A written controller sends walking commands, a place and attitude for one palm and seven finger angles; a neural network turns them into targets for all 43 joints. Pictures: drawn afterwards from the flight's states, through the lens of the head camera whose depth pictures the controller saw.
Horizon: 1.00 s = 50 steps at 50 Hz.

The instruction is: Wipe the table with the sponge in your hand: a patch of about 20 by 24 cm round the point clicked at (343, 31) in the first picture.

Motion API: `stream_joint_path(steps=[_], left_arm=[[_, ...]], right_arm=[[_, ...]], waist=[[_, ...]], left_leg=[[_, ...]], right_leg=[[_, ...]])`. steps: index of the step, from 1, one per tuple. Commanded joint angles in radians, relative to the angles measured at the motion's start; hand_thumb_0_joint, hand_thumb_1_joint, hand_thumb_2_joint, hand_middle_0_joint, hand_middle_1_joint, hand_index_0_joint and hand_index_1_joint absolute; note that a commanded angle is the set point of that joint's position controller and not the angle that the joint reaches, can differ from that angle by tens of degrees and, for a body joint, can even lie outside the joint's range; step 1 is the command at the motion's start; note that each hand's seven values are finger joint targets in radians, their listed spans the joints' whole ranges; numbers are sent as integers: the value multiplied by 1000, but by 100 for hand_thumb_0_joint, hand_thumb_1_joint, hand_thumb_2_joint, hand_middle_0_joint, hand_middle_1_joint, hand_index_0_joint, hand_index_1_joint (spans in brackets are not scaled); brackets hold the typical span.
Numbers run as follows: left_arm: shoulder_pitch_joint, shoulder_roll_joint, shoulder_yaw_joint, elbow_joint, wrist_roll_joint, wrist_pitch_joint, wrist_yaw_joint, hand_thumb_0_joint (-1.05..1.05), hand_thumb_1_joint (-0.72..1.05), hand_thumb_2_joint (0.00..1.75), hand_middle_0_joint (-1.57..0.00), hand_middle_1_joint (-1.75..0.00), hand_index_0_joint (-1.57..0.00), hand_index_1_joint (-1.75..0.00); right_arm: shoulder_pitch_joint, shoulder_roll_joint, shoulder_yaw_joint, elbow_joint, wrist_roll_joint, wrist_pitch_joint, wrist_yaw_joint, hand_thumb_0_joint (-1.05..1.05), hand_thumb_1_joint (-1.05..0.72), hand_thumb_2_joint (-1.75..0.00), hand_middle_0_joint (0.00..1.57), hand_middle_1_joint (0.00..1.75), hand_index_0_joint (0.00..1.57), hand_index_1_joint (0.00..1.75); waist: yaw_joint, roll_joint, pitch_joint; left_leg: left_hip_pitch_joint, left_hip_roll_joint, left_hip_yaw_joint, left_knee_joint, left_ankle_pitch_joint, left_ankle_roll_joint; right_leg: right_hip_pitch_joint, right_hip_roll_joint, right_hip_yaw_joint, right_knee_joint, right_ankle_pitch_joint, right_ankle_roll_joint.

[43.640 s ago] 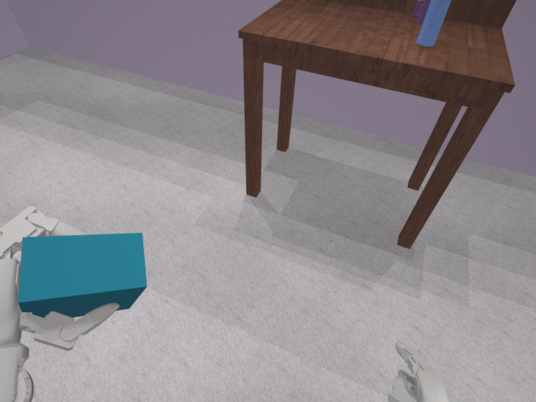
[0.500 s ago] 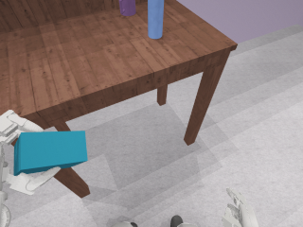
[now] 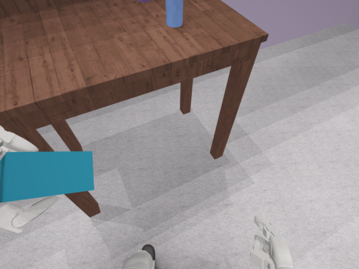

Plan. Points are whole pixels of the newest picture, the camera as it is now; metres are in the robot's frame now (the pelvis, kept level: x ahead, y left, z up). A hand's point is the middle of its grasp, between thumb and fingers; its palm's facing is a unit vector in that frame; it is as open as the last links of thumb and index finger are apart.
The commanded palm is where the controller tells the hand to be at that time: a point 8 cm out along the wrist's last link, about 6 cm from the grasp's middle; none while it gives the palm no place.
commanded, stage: step back with the hand held close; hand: left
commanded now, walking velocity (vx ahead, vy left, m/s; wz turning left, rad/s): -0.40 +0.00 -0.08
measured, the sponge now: (56, 176) +0.24 +0.22 +0.15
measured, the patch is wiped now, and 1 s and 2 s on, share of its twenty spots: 0.95 0.95 0.95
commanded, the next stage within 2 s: stop stepping back and stand still in 0.22 s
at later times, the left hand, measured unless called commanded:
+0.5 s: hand (56, 245) +0.14 +0.16 +0.19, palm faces +0.21 -0.80 -0.56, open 10.1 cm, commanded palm +0.09 +0.22 +0.20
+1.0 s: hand out of the picture +0.07 +0.20 +0.20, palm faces +0.44 -0.77 -0.46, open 10.1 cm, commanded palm +0.03 +0.24 +0.20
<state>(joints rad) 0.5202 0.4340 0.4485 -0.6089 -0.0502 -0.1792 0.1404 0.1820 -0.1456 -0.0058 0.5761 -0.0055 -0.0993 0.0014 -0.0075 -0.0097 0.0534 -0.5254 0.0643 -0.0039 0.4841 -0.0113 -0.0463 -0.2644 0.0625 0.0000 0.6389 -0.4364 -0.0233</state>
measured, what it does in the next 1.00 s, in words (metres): walks backwards: left foot, then left foot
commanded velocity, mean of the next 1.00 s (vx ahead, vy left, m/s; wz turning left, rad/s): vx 0.00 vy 0.05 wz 0.00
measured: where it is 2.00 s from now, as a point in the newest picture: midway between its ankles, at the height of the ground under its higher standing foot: outside the picture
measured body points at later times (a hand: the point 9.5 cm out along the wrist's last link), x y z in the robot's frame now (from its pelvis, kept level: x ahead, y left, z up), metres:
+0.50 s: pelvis -0.09 -0.05 +0.02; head -0.03 -0.07 +0.46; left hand +0.12 +0.20 +0.22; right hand +0.10 -0.28 -0.07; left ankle -0.03 +0.09 -0.71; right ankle -0.05 -0.12 -0.72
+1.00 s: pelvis -0.13 -0.04 +0.01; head -0.15 -0.07 +0.46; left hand +0.04 +0.24 +0.22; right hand +0.02 -0.28 -0.08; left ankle -0.16 +0.11 -0.72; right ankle -0.05 -0.12 -0.72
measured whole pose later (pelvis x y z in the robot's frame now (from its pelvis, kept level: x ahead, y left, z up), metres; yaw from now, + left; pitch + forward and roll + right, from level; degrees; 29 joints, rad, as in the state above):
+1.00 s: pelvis -0.13 -0.04 +0.01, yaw +0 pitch -3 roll +1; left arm 0.51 0.39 0.38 -0.47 -0.04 -0.17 0.16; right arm 0.26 -0.21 -0.01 0.60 0.01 -0.09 -0.06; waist 0.00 0.04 0.01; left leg -0.15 0.03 0.01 0.56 -0.37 -0.02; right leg -0.35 0.02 -0.05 0.59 -0.22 -0.04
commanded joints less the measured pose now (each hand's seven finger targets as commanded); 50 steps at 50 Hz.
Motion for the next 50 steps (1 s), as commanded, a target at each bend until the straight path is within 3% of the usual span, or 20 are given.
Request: stream_joint_path(steps=[1,4,8,9,11,12,13,16,20,22,23,24,28,32,37,39,42,44,48,50], left_arm=[[-79,212,115,-291,8,-76,11,0,10,130,-120,-160,-120,-160],[-112,153,73,-172,21,-51,1,0,10,130,-120,-160,-120,-160],[-161,105,34,-86,9,-64,4,0,10,130,-120,-160,-120,-160],[-135,84,13,-91,3,-67,1,0,10,130,-120,-160,-120,-160],[-134,102,12,-209,5,-84,-3,0,10,130,-120,-160,-120,-160],[-105,83,13,-201,0,-91,-7,0,10,130,-120,-160,-120,-160],[-37,79,24,-145,-1,-80,-4,0,10,130,-120,-160,-120,-160],[26,137,72,-288,-18,-41,-2,0,10,130,-120,-160,-120,-160],[95,166,115,-319,-15,-32,16,0,10,130,-120,-160,-120,-160],[61,200,146,-270,-20,-31,31,0,10,130,-120,-160,-120,-160],[34,207,154,-234,-17,-22,35,0,10,130,-120,-160,-120,-160],[57,145,107,-163,-18,-2,35,0,10,130,-120,-160,-120,-160],[-7,125,81,-10,-11,-7,48,0,10,130,-120,-160,-120,-160],[-65,79,14,78,-3,-25,45,0,10,130,-120,-160,-120,-160],[-99,97,1,-31,7,-40,46,0,10,130,-120,-160,-120,-160],[-97,119,16,-109,5,-49,48,0,10,130,-120,-160,-120,-160],[-81,127,45,-192,3,-63,54,0,10,130,-120,-160,-120,-160],[-66,134,75,-167,3,-55,57,0,10,130,-120,-160,-120,-160],[-136,78,25,-21,2,-37,40,0,10,130,-120,-160,-120,-160],[-175,62,-1,52,1,-29,24,0,10,130,-120,-160,-120,-160]], right_arm=[[-146,-126,-29,-124,-1,-37,1,0,-90,-90,20,30,20,30],[-132,-124,-39,-77,9,-51,-5,0,-90,-90,20,30,20,30],[-160,-119,-7,-65,6,-21,-34,0,-90,-90,20,30,20,30],[-139,-121,-10,-72,11,-8,-37,0,-90,-90,20,30,20,30],[-100,-158,-40,-121,12,-5,-26,0,-90,-90,20,30,20,30],[-94,-156,-53,-126,11,-16,-16,0,-90,-90,20,30,20,30],[-107,-153,-57,-134,5,-25,-14,0,-90,-90,20,30,20,30],[-141,-154,-41,-164,-11,-46,-20,0,-90,-90,20,30,20,30],[-154,-164,-38,-209,8,-50,-26,0,-90,-90,20,30,20,30],[-139,-154,-35,-205,3,-44,-37,0,-90,-90,20,30,20,30],[-120,-160,-37,-186,-2,-42,-38,0,-90,-90,20,30,20,30],[-84,-162,-55,-163,14,-28,-42,0,-90,-90,20,30,20,30],[-100,-183,-43,-136,15,-4,-50,0,-90,-90,20,30,20,30],[-91,-190,-52,-129,22,-1,-58,0,-90,-90,20,30,20,30],[-82,-188,-59,-126,11,-14,-55,0,-90,-90,20,30,20,30],[-68,-191,-60,-133,8,-20,-56,0,-90,-90,20,30,20,30],[-69,-221,-60,-158,5,-32,-57,0,-90,-90,20,30,20,30],[-92,-199,-54,-148,11,-39,-66,0,-90,-90,20,30,20,30],[-87,-191,-41,-126,10,-54,-71,0,-90,-90,20,30,20,30],[-69,-185,-42,-111,10,-54,-69,0,-90,-90,20,30,20,30]], waist=[[33,-211,-99],[4,-174,-147],[5,-10,-207],[5,33,-246],[4,146,-293],[9,116,-285],[22,104,-257],[51,262,-319],[41,145,-296],[15,-83,-239],[24,-87,-198],[21,-133,-175],[-6,-27,-167],[1,-143,-136],[10,-142,-135],[4,-57,-159],[5,198,-141],[13,265,-103],[5,118,-4],[6,-61,-1]], left_leg=[[92,-94,26,478,-425,-30],[-13,-69,-50,544,-379,-10],[251,-111,53,-49,-138,19],[388,-76,50,-188,124,32],[697,198,-172,-89,748,138],[680,257,-184,-112,752,182],[634,258,-169,-115,737,182],[556,213,-96,-70,707,152],[299,107,-25,20,56,92],[148,-59,14,187,-342,30],[150,-63,-16,274,-422,19],[148,-57,-37,376,-414,22],[82,-48,-60,401,-366,25],[150,-66,10,226,-379,48],[309,-83,74,-8,-395,92],[356,-62,47,-106,-408,107],[328,128,-217,-253,-533,181],[162,144,-189,-286,-690,173],[58,33,-62,-118,-670,124],[77,-37,2,86,-580,103]], right_leg=[[-166,-389,446,-516,347,-121],[53,-285,236,-292,1017,-14],[221,-166,106,-166,1174,35],[214,-121,57,-107,1075,68],[-163,-44,84,80,158,77],[-214,-25,136,194,-63,57],[-233,-8,135,242,-94,29],[-156,-52,70,113,17,32],[140,-88,9,-217,334,39],[115,-289,350,-371,371,-48],[20,-368,425,-435,153,-91],[-12,-376,441,-465,-8,-98],[44,-356,355,-424,-44,-89],[70,-320,265,-451,-64,-41],[70,-294,218,-448,-81,-20],[78,-235,160,-358,-69,-8],[-2,-78,-5,-52,88,34],[33,-61,-44,37,102,35],[92,-67,16,-144,43,6],[26,-145,228,-295,-156,-42]])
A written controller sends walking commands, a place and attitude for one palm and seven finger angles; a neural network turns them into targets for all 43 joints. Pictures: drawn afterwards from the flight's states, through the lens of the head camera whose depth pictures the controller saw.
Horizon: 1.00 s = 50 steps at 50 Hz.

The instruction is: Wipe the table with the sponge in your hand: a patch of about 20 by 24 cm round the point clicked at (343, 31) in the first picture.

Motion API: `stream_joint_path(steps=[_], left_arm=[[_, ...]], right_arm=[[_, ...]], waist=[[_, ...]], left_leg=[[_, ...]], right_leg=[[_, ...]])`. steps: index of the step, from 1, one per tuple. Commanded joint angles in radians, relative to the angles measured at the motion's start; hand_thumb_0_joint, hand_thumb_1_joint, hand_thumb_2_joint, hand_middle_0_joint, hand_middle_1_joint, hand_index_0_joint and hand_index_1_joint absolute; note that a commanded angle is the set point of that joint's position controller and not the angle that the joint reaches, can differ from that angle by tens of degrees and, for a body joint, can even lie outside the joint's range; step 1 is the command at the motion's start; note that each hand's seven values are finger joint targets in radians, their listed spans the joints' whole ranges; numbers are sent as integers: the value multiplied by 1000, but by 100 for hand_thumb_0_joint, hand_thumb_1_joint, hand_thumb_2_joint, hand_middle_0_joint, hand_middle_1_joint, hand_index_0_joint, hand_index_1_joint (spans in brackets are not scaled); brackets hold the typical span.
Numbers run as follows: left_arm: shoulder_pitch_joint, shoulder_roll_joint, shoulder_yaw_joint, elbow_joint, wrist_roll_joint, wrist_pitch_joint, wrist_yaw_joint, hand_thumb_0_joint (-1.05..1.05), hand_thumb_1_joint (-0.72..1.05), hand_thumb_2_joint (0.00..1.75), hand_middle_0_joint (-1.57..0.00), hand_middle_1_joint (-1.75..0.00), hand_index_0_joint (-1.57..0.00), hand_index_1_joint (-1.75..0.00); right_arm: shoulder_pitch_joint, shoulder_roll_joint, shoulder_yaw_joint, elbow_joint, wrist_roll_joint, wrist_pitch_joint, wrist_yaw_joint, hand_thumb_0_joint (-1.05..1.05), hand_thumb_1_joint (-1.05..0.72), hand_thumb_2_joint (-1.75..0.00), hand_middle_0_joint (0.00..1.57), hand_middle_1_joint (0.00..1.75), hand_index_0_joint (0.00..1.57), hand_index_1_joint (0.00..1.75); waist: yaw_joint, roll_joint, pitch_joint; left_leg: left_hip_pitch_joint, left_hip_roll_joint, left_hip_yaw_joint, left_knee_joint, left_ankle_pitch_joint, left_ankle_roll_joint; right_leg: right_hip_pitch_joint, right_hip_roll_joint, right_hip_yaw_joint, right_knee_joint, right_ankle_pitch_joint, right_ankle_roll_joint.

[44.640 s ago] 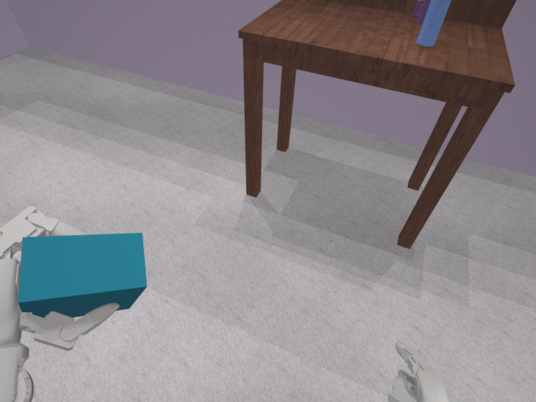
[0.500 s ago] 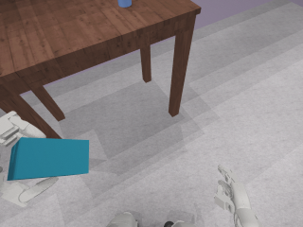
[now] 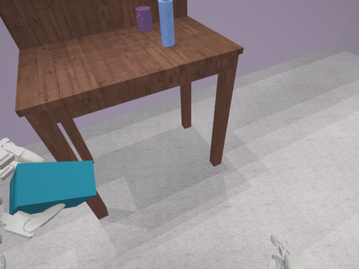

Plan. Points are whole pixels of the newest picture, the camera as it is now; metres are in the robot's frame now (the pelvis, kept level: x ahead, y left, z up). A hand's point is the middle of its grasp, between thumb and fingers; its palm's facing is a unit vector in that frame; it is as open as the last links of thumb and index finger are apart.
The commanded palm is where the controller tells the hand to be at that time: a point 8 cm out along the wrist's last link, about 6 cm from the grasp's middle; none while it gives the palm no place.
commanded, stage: stop stepping back and stand still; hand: left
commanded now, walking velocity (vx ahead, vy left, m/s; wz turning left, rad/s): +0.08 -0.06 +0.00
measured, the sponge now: (62, 187) +0.22 +0.22 +0.15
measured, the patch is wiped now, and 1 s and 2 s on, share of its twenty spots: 0.95 0.95 0.95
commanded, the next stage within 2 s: take the last steps up to it in 0.76 s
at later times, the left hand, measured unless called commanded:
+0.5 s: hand (47, 163) +0.25 +0.25 +0.17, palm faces +0.42 -0.80 -0.43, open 10.1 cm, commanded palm +0.19 +0.29 +0.19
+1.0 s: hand (28, 179) +0.23 +0.28 +0.16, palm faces +0.45 -0.82 -0.35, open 10.1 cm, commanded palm +0.18 +0.31 +0.19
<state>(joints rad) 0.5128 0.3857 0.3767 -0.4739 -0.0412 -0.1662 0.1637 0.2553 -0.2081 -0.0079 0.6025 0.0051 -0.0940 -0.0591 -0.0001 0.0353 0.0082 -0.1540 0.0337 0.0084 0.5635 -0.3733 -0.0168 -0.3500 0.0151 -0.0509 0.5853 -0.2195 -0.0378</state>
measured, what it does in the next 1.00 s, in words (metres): stands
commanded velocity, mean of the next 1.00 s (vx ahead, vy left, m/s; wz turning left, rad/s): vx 0.04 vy -0.01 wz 0.00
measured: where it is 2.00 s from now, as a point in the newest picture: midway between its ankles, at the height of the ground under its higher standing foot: outside the picture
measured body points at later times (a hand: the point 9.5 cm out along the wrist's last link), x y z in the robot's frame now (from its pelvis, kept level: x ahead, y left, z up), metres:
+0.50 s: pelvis +0.04 +0.01 +0.01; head +0.07 -0.01 +0.46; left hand +0.22 +0.29 +0.20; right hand +0.23 -0.22 -0.09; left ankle +0.00 +0.13 -0.73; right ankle +0.06 -0.08 -0.73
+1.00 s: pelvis +0.02 +0.03 +0.01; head +0.03 +0.02 +0.46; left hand +0.20 +0.32 +0.18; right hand +0.22 -0.19 -0.06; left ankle +0.00 +0.13 -0.73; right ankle +0.06 -0.08 -0.73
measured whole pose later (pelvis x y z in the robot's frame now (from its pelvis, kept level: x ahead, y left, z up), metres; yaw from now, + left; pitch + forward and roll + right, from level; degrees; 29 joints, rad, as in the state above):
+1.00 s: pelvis +0.02 +0.03 +0.01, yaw +0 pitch -1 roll +0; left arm 0.46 0.32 0.32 -0.44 -0.06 -0.09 0.16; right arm 0.17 -0.19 0.03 0.56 0.00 -0.04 -0.06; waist 0.03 0.02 0.02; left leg -0.14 0.01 0.05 0.45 -0.29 0.02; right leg -0.24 0.02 -0.01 0.44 -0.19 -0.02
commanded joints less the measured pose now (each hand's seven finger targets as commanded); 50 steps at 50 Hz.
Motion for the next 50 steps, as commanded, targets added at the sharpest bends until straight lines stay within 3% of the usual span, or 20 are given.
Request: stream_joint_path(steps=[1,3,5,7,8,9,10,11,14,17,18,20,22,26,31,33,38,44,47,50], left_arm=[[-196,111,54,-78,-4,-35,-6,0,10,130,-120,-160,-120,-160],[-250,97,19,-70,-1,-21,-13,0,10,130,-120,-160,-120,-160],[-266,101,8,-104,-2,-14,-18,0,10,130,-120,-160,-120,-160],[-245,123,33,-187,-11,-12,-14,0,10,130,-120,-160,-120,-160],[-226,149,65,-242,-15,-17,-11,0,10,130,-120,-160,-120,-160],[-245,142,65,-333,-9,-31,-2,0,10,130,-120,-160,-120,-160],[-230,173,97,-351,0,-37,12,0,10,130,-120,-160,-120,-160],[-220,188,123,-360,-6,-36,12,0,10,130,-120,-160,-120,-160],[-178,190,132,-386,2,-33,22,0,10,130,-120,-160,-120,-160],[-111,160,124,-268,-13,-32,20,0,10,130,-120,-160,-120,-160],[-61,126,105,-188,-16,-29,14,0,10,130,-120,-160,-120,-160],[-25,102,88,-149,-24,-12,7,0,10,130,-120,-160,-120,-160],[-10,113,102,-162,-26,-16,5,0,10,130,-120,-160,-120,-160],[-15,138,112,-237,-27,-18,3,0,10,130,-120,-160,-120,-160],[-51,168,117,-340,-29,-24,18,0,10,130,-120,-160,-120,-160],[-55,175,120,-358,-29,-23,21,0,10,130,-120,-160,-120,-160],[-3,128,100,-240,-35,-14,17,0,10,130,-120,-160,-120,-160],[-111,102,54,-185,-28,-1,6,0,10,130,-120,-160,-120,-160],[-188,101,33,-206,-23,1,9,0,10,130,-120,-160,-120,-160],[-242,95,23,-223,-9,7,19,0,10,130,-120,-160,-120,-160]], right_arm=[[-137,-120,-41,-135,2,-54,-2,0,-90,-90,20,30,20,30],[-149,-105,-33,-132,8,-41,15,0,-90,-90,20,30,20,30],[-142,-103,-18,-132,10,-32,24,0,-90,-90,20,30,20,30],[-157,-104,-9,-135,3,-25,12,0,-90,-90,20,30,20,30],[-177,-123,-11,-148,-6,-29,6,0,-90,-90,20,30,20,30],[-186,-117,-3,-173,-1,-34,9,0,-90,-90,20,30,20,30],[-195,-87,-3,-183,-3,-45,9,0,-90,-90,20,30,20,30],[-203,-79,-6,-169,-9,-54,10,0,-90,-90,20,30,20,30],[-205,-83,1,-174,-10,-76,11,0,-90,-90,20,30,20,30],[-172,-96,-14,-167,-7,-70,20,0,-90,-90,20,30,20,30],[-165,-104,-16,-159,-12,-66,28,0,-90,-90,20,30,20,30],[-140,-105,-32,-150,8,-41,35,0,-90,-90,20,30,20,30],[-158,-106,-31,-153,7,-23,31,0,-90,-90,20,30,20,30],[-201,-114,-29,-178,4,-3,13,0,-90,-90,20,30,20,30],[-211,-115,-26,-201,2,-6,0,0,-90,-90,20,30,20,30],[-209,-118,-27,-202,0,-8,-2,0,-90,-90,20,30,20,30],[-190,-118,-28,-197,-3,1,-1,0,-90,-90,20,30,20,30],[-196,-117,-18,-192,-4,10,-4,0,-90,-90,20,30,20,30],[-193,-117,-18,-189,-7,5,-10,0,-90,-90,20,30,20,30],[-200,-114,-6,-195,1,-3,-21,0,-90,-90,20,30,20,30]], waist=[[-1,-190,35],[0,-239,27],[-5,-226,-5],[-14,-74,-57],[-8,101,-52],[0,249,-33],[-2,209,-16],[2,180,-12],[28,125,-44],[0,7,-139],[-7,26,-119],[-6,-106,-158],[0,-123,-165],[3,-44,-185],[12,47,-217],[12,80,-209],[6,26,-159],[3,7,-67],[-2,24,-46],[-4,154,8]], left_leg=[[-281,-30,23,149,-160,62],[-271,-24,18,301,-102,51],[-159,4,5,183,-104,60],[46,-15,-4,-74,-80,59],[60,70,-169,-232,-169,82],[24,222,-389,-398,-274,125],[-31,262,-409,-419,-206,166],[-105,246,-355,-416,-204,163],[-105,142,-111,-197,173,102],[-140,9,0,-5,259,19],[-151,5,-6,1,220,9],[-142,-4,0,46,194,6],[-108,3,0,-32,192,11],[21,44,-14,-103,479,22],[73,49,-11,-99,668,10],[75,44,-12,-105,650,7],[6,34,-10,-140,454,4],[-64,29,-18,-226,201,15],[-85,63,-68,-286,-118,50],[-152,147,-187,-389,-420,102]], right_leg=[[77,-175,410,-330,-482,-64],[41,-271,509,-409,-541,-120],[-13,-269,391,-352,-443,-110],[-88,-154,198,-178,-369,-40],[-128,-70,135,-7,-313,-3],[-168,5,41,190,-195,39],[-168,-1,68,304,-164,46],[-106,-29,90,307,-163,41],[128,-40,40,-67,-9,42],[312,-126,227,-152,361,-36],[302,-163,262,-179,375,-52],[332,-193,296,-189,429,-59],[334,-188,235,-191,454,-40],[297,-98,119,-137,486,8],[316,-79,78,-108,531,14],[307,-76,82,-116,506,11],[300,-71,102,-168,414,10],[236,-46,111,-239,186,28],[168,-23,106,-219,-93,20],[98,20,23,-46,-123,25]])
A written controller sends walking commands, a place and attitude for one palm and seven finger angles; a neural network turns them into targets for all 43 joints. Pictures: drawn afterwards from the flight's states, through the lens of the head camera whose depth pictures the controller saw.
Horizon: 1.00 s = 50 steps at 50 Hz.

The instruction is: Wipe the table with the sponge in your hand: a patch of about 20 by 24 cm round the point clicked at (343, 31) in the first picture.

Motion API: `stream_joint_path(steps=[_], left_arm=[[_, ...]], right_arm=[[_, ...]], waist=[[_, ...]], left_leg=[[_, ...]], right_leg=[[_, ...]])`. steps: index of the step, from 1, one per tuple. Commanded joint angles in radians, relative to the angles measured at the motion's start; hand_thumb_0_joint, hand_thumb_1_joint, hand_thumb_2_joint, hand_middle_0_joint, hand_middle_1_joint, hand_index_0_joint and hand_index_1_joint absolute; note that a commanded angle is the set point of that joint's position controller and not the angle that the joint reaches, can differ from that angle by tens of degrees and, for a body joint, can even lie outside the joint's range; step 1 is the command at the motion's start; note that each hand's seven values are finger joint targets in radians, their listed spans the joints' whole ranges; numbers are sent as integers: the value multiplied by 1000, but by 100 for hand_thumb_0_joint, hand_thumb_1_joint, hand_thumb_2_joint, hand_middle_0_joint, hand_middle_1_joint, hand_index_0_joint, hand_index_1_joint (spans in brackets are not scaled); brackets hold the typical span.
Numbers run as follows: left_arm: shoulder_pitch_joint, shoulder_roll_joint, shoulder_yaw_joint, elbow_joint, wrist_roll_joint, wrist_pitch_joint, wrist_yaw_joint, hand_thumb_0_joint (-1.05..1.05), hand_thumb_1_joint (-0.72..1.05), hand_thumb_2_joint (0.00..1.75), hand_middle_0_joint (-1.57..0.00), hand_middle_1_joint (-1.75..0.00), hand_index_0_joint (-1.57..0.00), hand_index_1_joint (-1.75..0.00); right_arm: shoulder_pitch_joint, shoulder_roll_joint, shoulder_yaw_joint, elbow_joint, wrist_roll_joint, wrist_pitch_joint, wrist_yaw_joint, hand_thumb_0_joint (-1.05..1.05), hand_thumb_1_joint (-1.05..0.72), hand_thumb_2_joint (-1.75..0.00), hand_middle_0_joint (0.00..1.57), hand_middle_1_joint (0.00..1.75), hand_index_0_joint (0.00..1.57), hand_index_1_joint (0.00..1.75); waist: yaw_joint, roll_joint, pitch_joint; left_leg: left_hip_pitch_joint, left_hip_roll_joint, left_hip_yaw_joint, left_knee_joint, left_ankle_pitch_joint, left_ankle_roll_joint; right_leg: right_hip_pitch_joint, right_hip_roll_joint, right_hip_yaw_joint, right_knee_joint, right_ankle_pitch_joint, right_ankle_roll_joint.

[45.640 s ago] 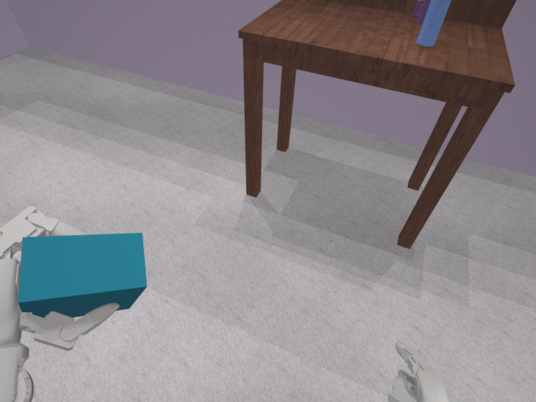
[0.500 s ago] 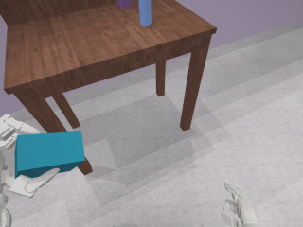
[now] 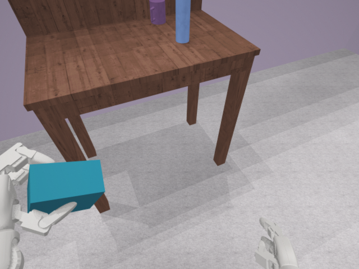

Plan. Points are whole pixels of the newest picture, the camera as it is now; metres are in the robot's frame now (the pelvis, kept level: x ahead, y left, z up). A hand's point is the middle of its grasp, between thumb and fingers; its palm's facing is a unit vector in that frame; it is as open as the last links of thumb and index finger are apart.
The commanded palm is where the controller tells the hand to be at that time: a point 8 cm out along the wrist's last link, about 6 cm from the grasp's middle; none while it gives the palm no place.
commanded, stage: take the last steps up to it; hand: left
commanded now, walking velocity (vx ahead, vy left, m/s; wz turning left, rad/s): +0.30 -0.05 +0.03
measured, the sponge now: (74, 188) +0.23 +0.22 +0.11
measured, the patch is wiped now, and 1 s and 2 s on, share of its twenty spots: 0.95 0.95 0.95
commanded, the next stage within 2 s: come to a stop and stand still in 1.54 s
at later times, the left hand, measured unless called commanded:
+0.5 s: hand (70, 143) +0.30 +0.25 +0.15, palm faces +0.41 -0.82 -0.41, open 10.1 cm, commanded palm +0.25 +0.28 +0.17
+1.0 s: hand (106, 99) +0.44 +0.22 +0.15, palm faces +0.44 -0.81 -0.38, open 10.1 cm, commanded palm +0.38 +0.25 +0.17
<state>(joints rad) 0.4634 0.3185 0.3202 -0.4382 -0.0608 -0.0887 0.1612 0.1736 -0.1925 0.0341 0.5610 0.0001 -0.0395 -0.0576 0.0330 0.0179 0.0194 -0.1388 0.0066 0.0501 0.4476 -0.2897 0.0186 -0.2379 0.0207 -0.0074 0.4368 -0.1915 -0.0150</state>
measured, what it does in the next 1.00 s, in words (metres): walks ahead: left foot, then right foot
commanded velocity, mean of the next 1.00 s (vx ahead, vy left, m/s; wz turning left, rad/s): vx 0.30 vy -0.04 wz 0.05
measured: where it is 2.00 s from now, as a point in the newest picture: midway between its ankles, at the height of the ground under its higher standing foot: (201, 235)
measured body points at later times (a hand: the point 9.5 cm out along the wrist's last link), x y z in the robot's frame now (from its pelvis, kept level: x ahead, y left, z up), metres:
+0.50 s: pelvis +0.09 +0.00 -0.02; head +0.11 +0.00 +0.42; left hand +0.27 +0.29 +0.18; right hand +0.26 -0.25 -0.11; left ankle +0.14 +0.13 -0.75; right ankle +0.03 -0.10 -0.73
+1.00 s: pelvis +0.23 -0.03 -0.02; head +0.26 -0.02 +0.43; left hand +0.41 +0.26 +0.17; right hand +0.39 -0.28 -0.11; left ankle +0.28 +0.09 -0.74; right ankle +0.20 -0.13 -0.74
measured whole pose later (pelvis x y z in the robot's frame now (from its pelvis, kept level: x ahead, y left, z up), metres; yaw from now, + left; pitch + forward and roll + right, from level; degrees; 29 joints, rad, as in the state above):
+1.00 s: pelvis +0.23 -0.03 -0.02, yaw +1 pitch -2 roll +0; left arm 0.46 0.35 0.37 -0.55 -0.06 -0.14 0.17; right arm 0.20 -0.24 -0.01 0.60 0.01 -0.06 -0.05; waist 0.02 0.00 0.10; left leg -0.34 0.07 0.11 0.63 -0.26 0.03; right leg -0.22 -0.03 -0.12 0.66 -0.40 -0.02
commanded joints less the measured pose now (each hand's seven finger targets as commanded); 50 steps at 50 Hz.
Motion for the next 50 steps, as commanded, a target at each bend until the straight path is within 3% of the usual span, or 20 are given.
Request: stream_joint_path(steps=[1,6,10,13,21,22,24,25,29,34,35,36,37,38,40,43,46,48,49,50], left_arm=[[-205,168,83,-270,18,-71,24,0,10,130,-120,-160,-120,-160],[-143,194,118,-285,21,-81,35,0,10,130,-120,-160,-120,-160],[-90,214,133,-265,4,-92,25,0,10,130,-120,-160,-120,-160],[-4,230,177,-247,11,-122,21,0,10,130,-120,-160,-120,-160],[-67,226,172,-332,-13,-139,17,0,10,130,-120,-160,-120,-160],[-74,228,173,-346,-18,-140,15,0,10,130,-120,-160,-120,-160],[-80,212,161,-366,-21,-140,15,0,10,130,-120,-160,-120,-160],[-117,240,180,-335,-17,-138,15,0,10,130,-120,-160,-120,-160],[-159,249,180,-367,7,-112,4,0,10,130,-120,-160,-120,-160],[15,211,187,-323,-4,-101,16,0,10,130,-120,-160,-120,-160],[23,217,193,-309,-3,-100,21,0,10,130,-120,-160,-120,-160],[16,235,207,-296,-1,-95,23,0,10,130,-120,-160,-120,-160],[-21,266,221,-294,4,-89,27,0,10,130,-120,-160,-120,-160],[-43,272,234,-286,-2,-90,29,0,10,130,-120,-160,-120,-160],[-57,225,190,-267,0,-93,15,0,10,130,-120,-160,-120,-160],[-103,231,189,-286,12,-119,22,0,10,130,-120,-160,-120,-160],[-117,213,169,-310,4,-128,28,0,10,130,-120,-160,-120,-160],[-114,198,142,-357,-4,-126,29,0,10,130,-120,-160,-120,-160],[-102,202,147,-389,-10,-132,29,0,10,130,-120,-160,-120,-160],[-105,200,146,-435,-10,-135,30,0,10,130,-120,-160,-120,-160]], right_arm=[[-114,-127,-49,-154,7,-64,-23,0,-90,-90,20,30,20,30],[-102,-123,-52,-137,-5,-89,-17,0,-90,-90,20,30,20,30],[-84,-117,-86,-132,22,-75,11,0,-90,-90,20,30,20,30],[-76,-121,-75,-111,20,-51,24,0,-90,-90,20,30,20,30],[-91,-103,-83,-127,10,-67,5,0,-90,-90,20,30,20,30],[-75,-118,-94,-128,13,-74,-1,0,-90,-90,20,30,20,30],[-76,-147,-94,-151,15,-75,-5,0,-90,-90,20,30,20,30],[-91,-124,-80,-159,18,-88,-4,0,-90,-90,20,30,20,30],[-91,-110,-78,-118,12,-106,3,0,-90,-90,20,30,20,30],[-82,-111,-66,-145,20,-121,9,0,-90,-90,20,30,20,30],[-79,-106,-65,-144,19,-120,7,0,-90,-90,20,30,20,30],[-69,-95,-66,-141,20,-115,4,0,-90,-90,20,30,20,30],[-63,-81,-62,-144,19,-107,3,0,-90,-90,20,30,20,30],[-88,-95,-59,-145,23,-102,5,0,-90,-90,20,30,20,30],[-71,-100,-63,-115,34,-96,18,0,-90,-90,20,30,20,30],[-107,-90,-56,-100,25,-68,10,0,-90,-90,20,30,20,30],[-107,-81,-58,-108,11,-70,1,0,-90,-90,20,30,20,30],[-102,-103,-76,-121,10,-86,-8,0,-90,-90,20,30,20,30],[-81,-121,-91,-128,13,-89,-10,0,-90,-90,20,30,20,30],[-79,-151,-101,-140,17,-88,-7,0,-90,-90,20,30,20,30]], waist=[[-37,194,3],[-28,144,-48],[-4,-242,-77],[-14,-18,-78],[-30,-53,-101],[-44,20,-126],[-63,317,-149],[-63,220,-73],[-37,190,-44],[-10,143,-114],[-8,59,-126],[-8,-128,-137],[-13,-351,-124],[-4,-265,-84],[-21,-146,-35],[-27,-97,-69],[-24,-124,-111],[-37,-13,-131],[-50,108,-159],[-56,340,-185]], left_leg=[[-171,197,-254,-273,-526,85],[-157,176,-190,-72,-224,92],[-560,1,-13,600,-220,-7],[-590,77,-96,655,-210,-11],[-13,22,114,134,129,-3],[114,41,59,84,127,23],[284,378,-498,-142,-45,184],[165,423,-566,-214,-144,238],[50,361,-331,-155,24,216],[-218,208,-30,-6,-171,89],[-271,167,0,123,-225,63],[-364,89,61,368,-261,31],[-521,4,87,602,-274,-4],[-586,30,3,729,-271,-15],[-597,85,-61,765,-221,-18],[-427,127,-50,513,-163,-10],[-169,49,96,231,10,-2],[6,18,102,82,119,2],[147,93,-47,22,109,54],[317,303,-392,-69,150,147]], right_leg=[[-39,17,-40,155,-135,3],[52,-19,-34,51,-93,-30],[338,-351,568,-174,-186,-262],[336,-348,427,-82,123,-274],[25,-165,64,56,100,-130],[-53,-127,41,205,84,-101],[-370,21,-18,637,-358,-5],[-407,1,61,759,-334,-11],[-403,-124,71,656,-260,2],[108,-15,-151,139,-67,13],[187,-13,-121,62,-92,1],[232,-125,100,-37,-217,-59],[270,-322,473,-158,-283,-170],[264,-402,558,-196,-220,-228],[215,-385,475,-163,-111,-250],[160,-337,207,-59,158,-200],[87,-250,42,-17,107,-146],[32,-188,-21,139,35,-101],[-90,-141,-47,320,-2,-63],[-343,-44,-79,540,-287,-1]])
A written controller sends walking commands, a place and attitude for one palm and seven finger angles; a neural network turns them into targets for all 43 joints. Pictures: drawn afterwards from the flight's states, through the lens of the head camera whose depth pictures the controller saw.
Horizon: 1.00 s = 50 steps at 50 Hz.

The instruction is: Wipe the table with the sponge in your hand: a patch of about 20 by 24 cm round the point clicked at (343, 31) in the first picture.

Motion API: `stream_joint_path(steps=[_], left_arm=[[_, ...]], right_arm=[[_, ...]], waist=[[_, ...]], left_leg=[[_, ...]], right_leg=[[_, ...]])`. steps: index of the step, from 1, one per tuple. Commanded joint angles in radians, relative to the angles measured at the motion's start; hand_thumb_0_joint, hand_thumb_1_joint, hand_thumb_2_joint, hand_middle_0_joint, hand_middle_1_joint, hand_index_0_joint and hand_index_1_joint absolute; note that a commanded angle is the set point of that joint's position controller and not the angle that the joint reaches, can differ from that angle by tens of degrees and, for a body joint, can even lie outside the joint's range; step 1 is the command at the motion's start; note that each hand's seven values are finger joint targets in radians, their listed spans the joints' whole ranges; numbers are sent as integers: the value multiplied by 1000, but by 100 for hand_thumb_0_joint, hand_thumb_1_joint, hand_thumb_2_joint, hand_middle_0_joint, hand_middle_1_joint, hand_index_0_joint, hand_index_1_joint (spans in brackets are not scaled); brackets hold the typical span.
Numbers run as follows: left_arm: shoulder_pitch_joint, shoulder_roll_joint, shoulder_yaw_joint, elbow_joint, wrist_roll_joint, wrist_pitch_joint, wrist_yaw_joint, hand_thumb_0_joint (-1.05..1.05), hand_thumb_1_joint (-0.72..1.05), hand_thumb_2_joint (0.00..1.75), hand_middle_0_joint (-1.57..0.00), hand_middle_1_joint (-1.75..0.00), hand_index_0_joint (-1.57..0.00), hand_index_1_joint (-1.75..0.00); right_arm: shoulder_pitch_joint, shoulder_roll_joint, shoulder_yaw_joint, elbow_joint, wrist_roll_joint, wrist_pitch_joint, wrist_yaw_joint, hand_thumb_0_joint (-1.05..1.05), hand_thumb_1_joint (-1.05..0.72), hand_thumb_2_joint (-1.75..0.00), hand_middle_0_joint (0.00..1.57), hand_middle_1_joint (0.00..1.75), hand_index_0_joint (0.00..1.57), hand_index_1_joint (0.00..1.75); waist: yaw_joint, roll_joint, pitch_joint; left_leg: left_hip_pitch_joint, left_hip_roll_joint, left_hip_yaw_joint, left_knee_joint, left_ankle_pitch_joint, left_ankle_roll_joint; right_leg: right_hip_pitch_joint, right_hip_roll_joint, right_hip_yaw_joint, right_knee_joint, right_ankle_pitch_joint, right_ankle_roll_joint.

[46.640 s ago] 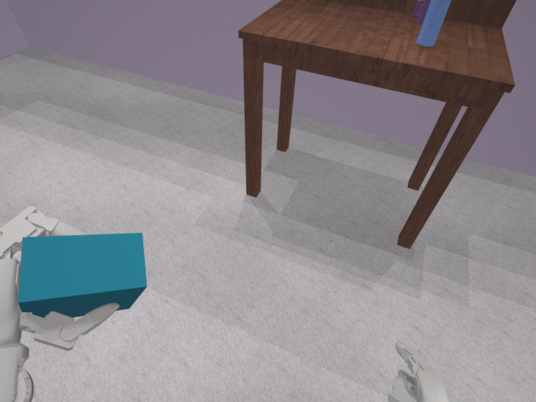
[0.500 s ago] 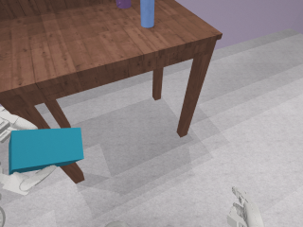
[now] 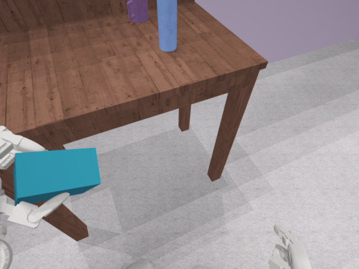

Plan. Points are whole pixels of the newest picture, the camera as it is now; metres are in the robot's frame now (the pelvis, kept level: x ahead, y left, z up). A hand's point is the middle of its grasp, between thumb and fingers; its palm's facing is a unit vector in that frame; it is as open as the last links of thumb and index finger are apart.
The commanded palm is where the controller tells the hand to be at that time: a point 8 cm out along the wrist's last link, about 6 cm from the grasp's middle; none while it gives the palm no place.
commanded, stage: take the last steps up to it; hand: left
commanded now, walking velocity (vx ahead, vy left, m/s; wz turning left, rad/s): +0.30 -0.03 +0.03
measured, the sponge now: (66, 175) +0.24 +0.22 +0.13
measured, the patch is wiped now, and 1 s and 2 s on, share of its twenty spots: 0.95 0.95 0.95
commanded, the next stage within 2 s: come to a stop and stand still in 0.54 s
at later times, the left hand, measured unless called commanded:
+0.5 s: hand (91, 116) +0.35 +0.20 +0.17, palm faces +0.46 -0.79 -0.40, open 10.1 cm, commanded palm +0.29 +0.23 +0.19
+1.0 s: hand (120, 88) +0.43 +0.17 +0.17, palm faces +0.42 -0.79 -0.44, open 10.1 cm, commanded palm +0.37 +0.20 +0.19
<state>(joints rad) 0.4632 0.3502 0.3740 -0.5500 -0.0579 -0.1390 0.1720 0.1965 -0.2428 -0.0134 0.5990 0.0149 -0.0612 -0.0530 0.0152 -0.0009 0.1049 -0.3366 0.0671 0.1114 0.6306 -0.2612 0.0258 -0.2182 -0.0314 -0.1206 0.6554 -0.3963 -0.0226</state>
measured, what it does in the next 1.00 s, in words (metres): walks ahead: right foot, then left foot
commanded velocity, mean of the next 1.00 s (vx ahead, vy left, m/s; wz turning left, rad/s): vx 0.06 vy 0.02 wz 0.03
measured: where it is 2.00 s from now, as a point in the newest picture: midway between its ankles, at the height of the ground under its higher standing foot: outside the picture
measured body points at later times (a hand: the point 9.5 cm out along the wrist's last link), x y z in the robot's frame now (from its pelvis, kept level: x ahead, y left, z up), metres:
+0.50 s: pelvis +0.14 -0.05 +0.01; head +0.17 -0.07 +0.46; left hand +0.32 +0.24 +0.19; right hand +0.31 -0.28 -0.09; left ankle +0.19 +0.08 -0.68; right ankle +0.14 -0.14 -0.72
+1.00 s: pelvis +0.22 -0.08 +0.02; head +0.26 -0.11 +0.47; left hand +0.40 +0.21 +0.19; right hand +0.41 -0.29 -0.09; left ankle +0.20 +0.05 -0.70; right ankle +0.24 -0.16 -0.72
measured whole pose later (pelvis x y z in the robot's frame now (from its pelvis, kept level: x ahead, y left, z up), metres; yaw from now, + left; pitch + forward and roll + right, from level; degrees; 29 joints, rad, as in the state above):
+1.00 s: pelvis +0.22 -0.08 +0.02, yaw +1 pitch +0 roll +1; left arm 0.48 0.31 0.32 -0.47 -0.05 -0.08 0.16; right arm 0.14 -0.21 0.02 0.61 0.00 -0.07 -0.05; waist 0.02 0.06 0.08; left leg -0.30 0.02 0.03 0.69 -0.38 -0.03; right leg -0.25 0.01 -0.07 0.47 -0.21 -0.05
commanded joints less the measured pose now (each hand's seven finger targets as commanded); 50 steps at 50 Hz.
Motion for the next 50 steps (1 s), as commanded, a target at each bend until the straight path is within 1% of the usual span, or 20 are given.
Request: stream_joint_path(steps=[1,3,6,8,11,12,13,14,18,21,27,28,29,30,31,33,38,40,44,50], left_arm=[[-101,194,106,-318,-7,-90,20,0,10,130,-120,-160,-120,-160],[-165,274,161,-316,-1,-79,11,0,10,130,-120,-160,-120,-160],[-71,236,164,-326,1,-80,14,0,10,130,-120,-160,-120,-160],[28,231,190,-285,-10,-78,18,0,10,130,-120,-160,-120,-160],[77,178,163,-187,-16,-69,19,0,10,130,-120,-160,-120,-160],[65,183,161,-159,-13,-61,19,0,10,130,-120,-160,-120,-160],[66,195,157,-111,-8,-48,20,0,10,130,-120,-160,-120,-160],[11,222,171,-124,-7,-45,19,0,10,130,-120,-160,-120,-160],[-72,190,136,-83,5,-60,-6,0,10,130,-120,-160,-120,-160],[-136,167,102,-95,14,-88,3,0,10,130,-120,-160,-120,-160],[-151,191,92,-316,3,-90,20,0,10,130,-120,-160,-120,-160],[-120,208,113,-333,-2,-89,23,0,10,130,-120,-160,-120,-160],[-100,207,129,-372,-8,-93,26,0,10,130,-120,-160,-120,-160],[-81,217,140,-362,-5,-100,26,0,10,130,-120,-160,-120,-160],[-78,232,158,-316,-5,-97,24,0,10,130,-120,-160,-120,-160],[-74,267,194,-317,-9,-78,23,0,10,130,-120,-160,-120,-160],[91,169,140,-196,-22,-34,17,0,10,130,-120,-160,-120,-160],[66,171,126,-168,-14,-25,17,0,10,130,-120,-160,-120,-160],[-9,152,77,-117,-7,13,14,0,10,130,-120,-160,-120,-160],[-62,203,123,-144,12,-17,28,0,10,130,-120,-160,-120,-160]], right_arm=[[-106,-75,-39,-194,-1,-72,-7,0,-90,-90,20,30,20,30],[-123,-59,-30,-169,-7,-90,-6,0,-90,-90,20,30,20,30],[-102,-57,-36,-154,4,-105,-1,0,-90,-90,20,30,20,30],[-95,-69,-35,-163,4,-110,-2,0,-90,-90,20,30,20,30],[-81,-65,-30,-167,9,-98,-3,0,-90,-90,20,30,20,30],[-74,-60,-30,-165,9,-93,-6,0,-90,-90,20,30,20,30],[-56,-36,-26,-166,13,-85,-9,0,-90,-90,20,30,20,30],[-77,-45,-25,-178,14,-80,-8,0,-90,-90,20,30,20,30],[-97,-51,-16,-124,13,-51,8,0,-90,-90,20,30,20,30],[-132,-36,-4,-124,2,-42,-3,0,-90,-90,20,30,20,30],[-132,-54,-37,-162,-6,-72,-8,0,-90,-90,20,30,20,30],[-117,-74,-48,-170,1,-72,-14,0,-90,-90,20,30,20,30],[-111,-90,-52,-183,5,-68,-13,0,-90,-90,20,30,20,30],[-107,-75,-47,-195,4,-67,-9,0,-90,-90,20,30,20,30],[-103,-70,-45,-191,4,-69,-3,0,-90,-90,20,30,20,30],[-116,-45,-31,-172,-8,-76,-7,0,-90,-90,20,30,20,30],[-95,-49,-18,-166,1,-96,5,0,-90,-90,20,30,20,30],[-106,-55,-9,-172,-1,-100,-1,0,-90,-90,20,30,20,30],[-94,-50,-15,-156,-5,-84,-3,0,-90,-90,20,30,20,30],[-168,-41,5,-155,-20,-38,-20,0,-90,-90,20,30,20,30]], waist=[[-38,329,-233],[-41,269,-150],[-19,253,-173],[-7,271,-214],[-7,169,-241],[-3,36,-257],[-8,-224,-267],[1,-324,-235],[-12,-120,-101],[-18,-139,-138],[2,12,-197],[-12,109,-214],[-13,296,-278],[-14,348,-274],[-19,263,-226],[-23,302,-224],[-18,158,-240],[-18,74,-218],[-30,-186,-167],[0,-112,-266]], left_leg=[[461,325,-603,-334,90,218],[344,331,-587,-362,62,233],[301,252,-330,-297,208,186],[212,181,-155,-260,231,120],[82,119,-67,-98,71,65],[-16,77,-23,75,1,43],[-193,-14,33,316,-134,10],[-342,-58,-14,489,-312,-13],[-324,38,-119,512,-210,-31],[-142,28,-44,273,-94,-23],[162,-42,36,-90,115,-4],[270,12,-68,-153,151,23],[422,170,-325,-220,220,102],[454,284,-505,-300,250,180],[377,297,-535,-339,179,205],[368,276,-448,-317,299,186],[210,145,-104,-208,424,43],[110,109,-77,-167,228,-1],[42,-39,-50,32,-14,-67],[-66,-42,-121,40,-129,-49]], right_leg=[[-421,37,101,487,-182,1],[-489,-37,160,556,-126,10],[-397,-71,126,318,-53,16],[-191,-27,35,81,27,17],[97,50,-66,-185,212,22],[215,7,12,-229,209,-5],[307,-167,323,-276,165,-94],[319,-334,612,-357,171,-186],[155,-308,433,-343,294,-199],[93,-234,196,-309,461,-142],[68,-179,125,-169,328,-97],[-11,-144,95,-28,280,-62],[-174,-39,36,164,92,-5],[-293,25,67,336,-194,8],[-331,32,113,428,-193,4],[-352,-22,127,417,-142,16],[4,21,40,-141,163,41],[131,6,72,-285,334,42],[66,-197,336,-347,681,-59],[273,-244,268,-232,962,-86]])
